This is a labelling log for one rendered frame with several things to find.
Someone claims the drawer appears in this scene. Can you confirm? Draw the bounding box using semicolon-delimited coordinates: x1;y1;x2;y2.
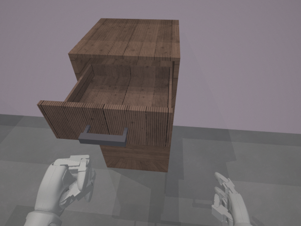
37;64;173;147

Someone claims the robot right hand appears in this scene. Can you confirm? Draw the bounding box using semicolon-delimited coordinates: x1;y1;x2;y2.
212;172;251;226

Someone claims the handle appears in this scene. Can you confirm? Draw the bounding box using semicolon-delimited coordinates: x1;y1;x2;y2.
78;125;128;147

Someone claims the robot left hand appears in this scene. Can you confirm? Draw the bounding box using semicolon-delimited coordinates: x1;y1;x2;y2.
34;155;96;217

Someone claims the left robot forearm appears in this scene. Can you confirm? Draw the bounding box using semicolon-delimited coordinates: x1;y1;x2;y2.
24;210;62;226

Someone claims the cabinet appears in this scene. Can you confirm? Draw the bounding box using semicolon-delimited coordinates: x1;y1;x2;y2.
68;18;180;172

